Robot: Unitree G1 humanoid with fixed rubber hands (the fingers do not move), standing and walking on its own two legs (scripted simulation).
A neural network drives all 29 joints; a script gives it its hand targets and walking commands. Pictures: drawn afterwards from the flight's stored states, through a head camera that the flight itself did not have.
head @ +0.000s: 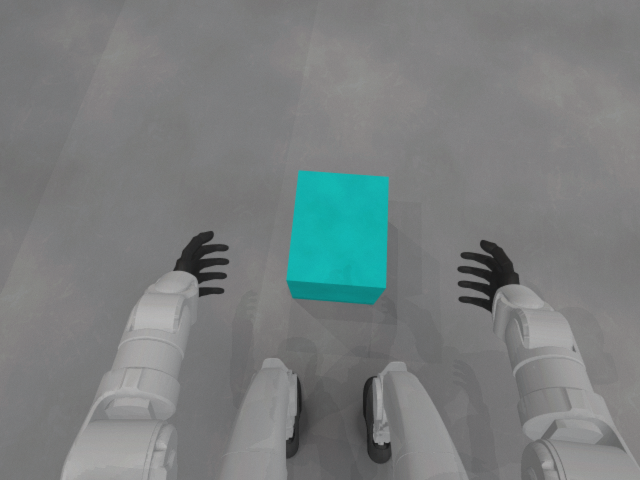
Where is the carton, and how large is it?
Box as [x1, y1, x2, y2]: [286, 170, 388, 304]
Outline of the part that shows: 299,170 286,278 292,297 372,304 385,288 388,177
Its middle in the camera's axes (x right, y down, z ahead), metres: +0.05 +0.00 +1.05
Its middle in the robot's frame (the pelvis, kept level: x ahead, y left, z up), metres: +0.58 -0.02 -0.57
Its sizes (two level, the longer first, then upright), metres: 0.293 0.234 0.226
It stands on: the floor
